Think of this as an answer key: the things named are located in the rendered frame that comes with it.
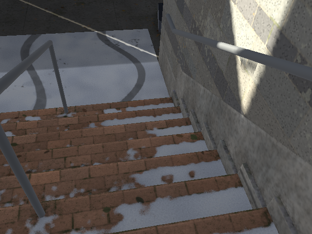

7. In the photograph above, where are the stairs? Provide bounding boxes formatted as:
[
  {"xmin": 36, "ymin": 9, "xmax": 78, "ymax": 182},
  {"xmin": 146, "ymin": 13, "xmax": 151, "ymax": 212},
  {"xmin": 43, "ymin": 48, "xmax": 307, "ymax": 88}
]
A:
[{"xmin": 0, "ymin": 97, "xmax": 279, "ymax": 234}]

